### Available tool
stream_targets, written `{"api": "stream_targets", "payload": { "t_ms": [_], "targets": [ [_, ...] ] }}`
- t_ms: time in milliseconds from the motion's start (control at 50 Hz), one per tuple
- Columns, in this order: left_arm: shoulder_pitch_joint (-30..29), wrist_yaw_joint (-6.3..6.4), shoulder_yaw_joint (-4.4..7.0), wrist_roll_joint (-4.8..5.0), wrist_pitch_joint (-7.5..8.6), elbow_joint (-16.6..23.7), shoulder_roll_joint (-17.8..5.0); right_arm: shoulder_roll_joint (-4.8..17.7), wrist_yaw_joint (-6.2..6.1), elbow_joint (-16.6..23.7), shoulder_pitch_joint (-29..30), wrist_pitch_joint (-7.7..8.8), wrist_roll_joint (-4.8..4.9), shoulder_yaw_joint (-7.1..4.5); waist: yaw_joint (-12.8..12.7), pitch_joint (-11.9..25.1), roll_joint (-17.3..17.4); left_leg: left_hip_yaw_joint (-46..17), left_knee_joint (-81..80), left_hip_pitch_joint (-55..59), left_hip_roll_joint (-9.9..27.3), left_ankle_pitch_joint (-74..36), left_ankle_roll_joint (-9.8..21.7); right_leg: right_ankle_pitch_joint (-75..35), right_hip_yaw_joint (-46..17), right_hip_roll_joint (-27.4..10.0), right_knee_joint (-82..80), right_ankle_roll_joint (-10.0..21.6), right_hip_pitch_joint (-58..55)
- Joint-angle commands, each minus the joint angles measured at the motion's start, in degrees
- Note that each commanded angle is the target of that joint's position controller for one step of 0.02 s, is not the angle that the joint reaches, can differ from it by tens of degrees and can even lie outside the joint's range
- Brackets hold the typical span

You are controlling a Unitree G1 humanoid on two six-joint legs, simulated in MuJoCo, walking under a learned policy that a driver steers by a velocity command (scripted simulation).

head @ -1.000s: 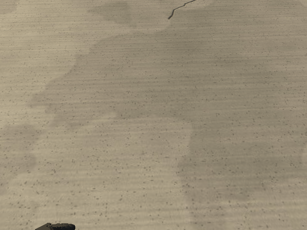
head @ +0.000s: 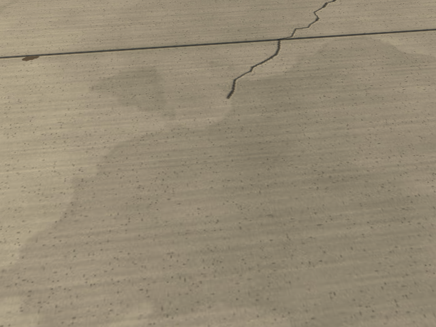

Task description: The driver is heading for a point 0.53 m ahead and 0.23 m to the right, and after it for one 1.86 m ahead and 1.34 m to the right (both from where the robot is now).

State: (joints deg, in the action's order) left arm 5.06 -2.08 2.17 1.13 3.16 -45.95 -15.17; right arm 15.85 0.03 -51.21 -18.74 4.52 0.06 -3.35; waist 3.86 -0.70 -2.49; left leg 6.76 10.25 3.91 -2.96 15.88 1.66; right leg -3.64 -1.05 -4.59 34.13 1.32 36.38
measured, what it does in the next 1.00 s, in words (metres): walks ahead, turning right: right foot, then left foot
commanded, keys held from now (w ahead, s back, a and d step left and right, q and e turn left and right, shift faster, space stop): w+e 1.00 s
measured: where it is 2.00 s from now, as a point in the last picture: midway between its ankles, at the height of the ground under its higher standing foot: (354, 185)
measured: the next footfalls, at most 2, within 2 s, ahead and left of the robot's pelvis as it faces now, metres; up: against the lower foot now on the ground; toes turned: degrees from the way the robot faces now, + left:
right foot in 0.10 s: +0.23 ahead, -0.12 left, +0.00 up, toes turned -5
left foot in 0.58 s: +0.55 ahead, +0.03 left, +0.00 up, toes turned -23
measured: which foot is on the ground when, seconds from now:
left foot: down 0.00-0.12, up 0.14-0.56, down 0.58-1.00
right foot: up 0.00-0.08, down 0.10-0.58, up 0.60-1.00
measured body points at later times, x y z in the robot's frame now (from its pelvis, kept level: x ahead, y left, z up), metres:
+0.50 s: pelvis +0.29 -0.05 +0.00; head +0.32 -0.07 +0.45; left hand +0.40 +0.23 -0.11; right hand +0.45 -0.34 -0.08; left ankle +0.51 +0.06 -0.70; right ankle +0.20 -0.12 -0.74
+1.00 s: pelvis +0.55 -0.12 +0.00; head +0.58 -0.14 +0.45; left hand +0.87 -0.04 -0.08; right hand +0.40 -0.37 -0.13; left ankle +0.51 +0.04 -0.74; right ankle +0.62 -0.33 -0.70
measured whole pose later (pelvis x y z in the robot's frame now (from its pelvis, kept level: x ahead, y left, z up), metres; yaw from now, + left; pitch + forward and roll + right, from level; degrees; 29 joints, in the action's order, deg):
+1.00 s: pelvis +0.55 -0.12 +0.00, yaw -34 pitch +2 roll +2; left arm 6.0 -2.4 3.8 1.4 1.0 -35.4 -16.3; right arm 17.1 0.0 -49.8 -18.2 4.4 0.5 -4.2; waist 5.6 -2.4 -2.0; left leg 11.8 13.7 3.3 0.1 18.1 -0.7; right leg 1.2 -0.4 -5.2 39.6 1.4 37.6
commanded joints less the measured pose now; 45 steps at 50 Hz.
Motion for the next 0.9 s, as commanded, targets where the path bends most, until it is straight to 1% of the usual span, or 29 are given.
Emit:
{"api": "stream_targets", "payload": {
  "t_ms": [20, 60, 80, 100, 120, 140, 160, 180, 200, 220, 240, 260, 300, 360, 400, 440, 500, 540, 560, 580, 600, 620, 640, 660, 680, 720, 760, 820, 900],
  "targets": [
    [-7.0, -1.16, 0.9, 0.01, 0.93, 6.4, -4.3, 9.7, -0.65, 1.2, -0.8, -0.63, 0.45, -2.48, 0.0, -3.8, 5.4, -2.8, 1.1, 2.6, 18.7, -26.8, 6.9, 5.1, 1.0, 0.7, -1.7, 2.2, 2.6],
    [-2.7, -1.48, 2.01, -0.26, 0.75, 6.3, -6.3, 11.3, -1.27, 1.8, 0.9, -1.5, 0.55, -2.95, -2.9, 0.0, 7.4, -0.7, 9.8, 4.0, 18.4, -46.9, 5.3, 11.0, 4.8, 4.2, -1.2, 4.2, -5.0],
    [4.4, -1.39, 3.33, -0.26, 0.61, 4.7, -8.2, 11.4, -1.69, 2.2, 1.9, -2.18, 0.49, -2.93, -7.0, 4.1, 7.0, 1.5, 19.7, 2.2, 16.8, -53.8, 3.8, 10.4, 6.5, 6.7, -3.0, 5.6, -14.5],
    [13.9, -0.7, 5.27, -0.09, 0.38, 2.4, -12.0, 10.6, -2.26, 3.2, 1.4, -2.37, 0.09, -2.43, -10.9, 9.5, 4.4, 2.6, 33.6, -7.0, 14.4, -48.1, 1.7, 8.5, 1.9, 5.8, -3.7, 8.1, -30.2],
    [19.7, 0.08, 7.11, 0.04, 0.08, 2.0, -18.9, 4.6, -1.47, 5.9, -3.3, -1.0, -1.37, -0.22, -9.2, 16.8, -8.5, 2.6, 56.7, -32.6, 5.9, -17.5, -2.4, 14.4, -25.5, -8.9, -5.0, 18.3, -53.8],
    [19.7, 0.05, 5.91, 0.53, 0.29, 2.6, -16.0, 4.1, -0.58, 5.8, -1.7, 1.33, -1.01, 0.41, -9.3, 22.5, -9.0, -8.6, 66.5, -44.2, -0.8, 16.6, -2.9, 19.7, -46.2, -14.8, -15.4, 22.6, -60.8],
    [18.2, 0.18, 4.8, -0.01, 0.52, 2.8, -12.6, 8.1, 0.39, 7.2, 3.7, 3.04, 1.35, -0.69, -10.7, 16.6, -6.2, -12.9, 68.7, -49.9, 3.1, 13.8, -1.3, 20.4, -38.9, -13.1, -16.7, 19.3, -57.2],
    [15.1, 0.37, 4.41, -0.2, 0.72, 3.4, -10.9, 8.1, 0.52, 8.3, 6.9, 3.93, 1.97, -0.5, -9.6, 10.7, -2.2, -11.9, 65.4, -50.0, 5.7, 8.9, -0.2, 17.4, -31.3, -10.8, -16.9, 17.2, -49.2],
    [11.5, 0.43, 3.94, -0.28, 0.71, 4.2, -9.5, 7.9, 0.16, 8.3, 8.1, 4.13, 0.83, -0.72, -7.3, 6.1, 1.6, -11.4, 59.8, -47.4, 7.7, 5.6, -0.4, 12.2, -25.7, -8.6, -17.9, 15.8, -40.4],
    [8.9, 0.61, 3.34, -0.77, 0.76, 5.2, -7.8, 8.5, -0.2, 8.1, 7.9, 3.62, -0.09, -1.29, -5.2, 4.1, 1.0, -11.5, 55.6, -43.0, 9.2, 3.3, -0.9, 7.4, -22.0, -6.9, -19.4, 15.0, -33.9],
    [7.5, 0.78, 3.19, -1.09, 0.67, 6.0, -7.5, 8.1, -0.23, 8.2, 7.2, 2.87, -0.5, -1.4, -3.8, 3.4, -0.1, -11.5, 53.6, -40.1, 9.5, 2.2, -1.6, 5.3, -20.9, -5.7, -20.8, 15.1, -29.8],
    [7.2, 1.02, 3.35, -0.97, 0.71, 6.3, -7.9, 7.2, -0.28, 8.2, 6.5, 2.24, -0.78, -1.34, -3.1, 3.2, -0.5, -11.1, 51.4, -38.8, 9.5, 1.6, -2.5, 3.1, -19.7, -5.2, -21.6, 15.6, -27.3],
    [8.3, 1.75, 3.85, -0.67, 0.9, 6.3, -9.6, 6.0, -0.54, 9.0, 7.9, 1.4, -1.02, -1.11, -2.9, 2.0, -0.6, -10.0, 45.5, -38.5, 8.8, -2.4, -4.4, 0.0, -16.5, -4.0, -22.6, 15.6, -23.7],
    [10.8, 2.67, 4.3, -0.17, 0.66, 5.7, -10.7, 4.3, -0.45, 11.1, 14.7, 1.42, -1.0, -0.44, -5.3, 0.5, -0.9, -9.6, 31.6, -36.5, 6.7, -14.5, -5.6, 2.6, -13.0, -0.9, -22.3, 12.9, -21.0],
    [12.7, 2.97, 4.38, 0.02, 0.28, 5.2, -10.8, 3.7, 0.02, 12.2, 18.7, 1.76, -0.48, -0.12, -7.0, 0.3, -1.8, -9.3, 24.4, -33.2, 4.7, -20.7, -5.7, 6.2, -12.9, 0.0, -21.7, 11.4, -20.0],
    [14.8, 3.07, 4.47, 0.32, -0.03, 4.4, -10.8, 4.4, 0.44, 13.3, 21.2, 2.07, 0.18, -0.26, -8.0, 0.1, -2.1, -10.1, 21.1, -31.7, 3.8, -22.3, -5.4, 8.7, -15.3, -1.0, -20.5, 10.9, -21.5],
    [15.8, 3.42, 4.43, 0.37, -0.6, 4.1, -10.1, 6.6, 1.05, 13.8, 21.3, 2.74, 0.43, -0.96, -7.2, 0.3, -2.9, -12.1, 17.3, -30.8, 3.6, -17.8, -4.0, 10.2, -20.4, -3.2, -15.3, 9.9, -27.3],
    [14.9, 3.52, 4.51, 0.07, -0.99, 4.5, -9.9, 7.8, 1.11, 12.9, 17.4, 3.31, 0.48, -1.58, -4.8, 1.2, -4.5, -11.3, 15.7, -25.9, 3.4, -13.2, -2.1, 7.8, -22.7, -3.4, -11.0, 8.9, -28.7],
    [14.4, 3.4, 3.98, -0.11, -1.05, 4.9, -8.4, 9.1, 0.8, 11.5, 12.3, 3.57, 0.08, -2.34, -2.1, 4.0, -4.1, -10.8, 13.9, -18.0, 3.9, -13.0, -0.4, 5.5, -21.5, -0.9, -5.9, 7.4, -27.5],
    [14.3, 3.09, 2.75, -0.69, -0.87, 5.9, -5.2, 11.7, 0.37, 10.7, 4.5, 3.79, -0.94, -3.15, 1.4, 11.2, 0.0, -17.4, 15.4, -4.1, 11.5, -10.3, 3.0, 9.4, -17.6, 2.5, 7.8, 5.4, -21.9],
    [21.9, 3.04, 1.61, 0.46, -0.25, 7.4, -1.4, 16.9, 0.16, 9.1, -2.1, 2.99, -1.63, -4.51, -0.7, 19.3, 16.7, -41.4, 12.3, 16.4, 24.9, -0.4, 12.2, 30.8, -9.0, 11.2, 27.4, 1.0, -2.2],
    [22.8, 3.13, 2.01, 1.17, 0.02, 7.1, -5.9, 13.3, 0.6, 8.7, -2.6, 2.52, 0.01, -3.85, -0.4, 18.6, 19.4, -53.3, 7.9, 17.0, 28.1, 13.3, 13.7, 37.8, -9.1, 7.3, 37.0, 0.3, 7.3],
    [17.4, 3.13, 3.19, 1.14, -0.21, 7.1, -10.3, 8.8, 0.45, 9.8, 0.5, 2.24, 0.22, -2.65, 1.1, 10.6, 12.4, -45.0, 6.6, 10.1, 25.4, 15.4, 10.9, 32.6, -9.4, 4.7, 40.0, -0.1, 9.8],
    [13.5, 3.22, 3.43, 0.6, -0.56, 7.8, -10.5, 7.4, 0.32, 10.2, 3.6, 1.79, -0.27, -2.1, 0.6, 5.9, 8.4, -36.4, 6.1, 3.0, 22.8, 8.8, 8.8, 28.3, -7.2, 2.7, 39.7, -0.4, 8.6],
    [11.3, 3.09, 3.55, 0.01, -0.65, 8.6, -9.8, 6.1, 0.3, 9.8, 5.7, 1.51, -0.58, -1.62, -0.4, 2.2, 7.5, -30.4, 4.7, -3.0, 20.5, 2.1, 8.2, 25.3, -6.8, 1.1, 37.0, -0.6, 7.3],
    [11.5, 2.5, 3.57, 0.44, -1.25, 9.0, -7.6, 5.0, 0.15, 9.2, 7.2, 1.66, -0.93, -1.2, -2.4, 0.3, 9.6, -22.3, 1.8, -9.2, 17.6, -4.8, 7.3, 22.3, -5.9, -1.2, 33.4, -0.5, 3.1],
    [10.8, 2.25, 3.15, 0.52, -1.86, 10.0, -5.4, 5.8, 0.21, 8.3, 6.9, 2.12, -0.46, -1.6, -2.7, -0.3, 9.1, -17.7, -0.3, -10.6, 17.6, -9.3, 8.4, 20.5, -4.8, -2.0, 30.9, -1.0, 3.4],
    [8.0, 1.95, 2.82, 0.18, -2.02, 11.7, -4.6, 7.9, 0.1, 7.2, 6.4, 2.22, -0.43, -2.36, -2.6, -0.5, 7.0, -12.1, -1.7, -9.1, 18.4, -16.2, 9.4, 14.2, -4.6, -2.6, 24.2, -1.8, 5.7],
    [2.0, 0.53, 2.19, 0.2, -1.31, 13.2, -3.5, 9.3, -0.21, 6.3, 5.7, 1.48, -0.11, -2.59, -0.5, -1.8, 6.0, -3.5, -1.8, -8.0, 16.5, -20.3, 7.6, 2.9, -1.1, -1.6, 11.3, -1.1, 2.5]
  ]
}}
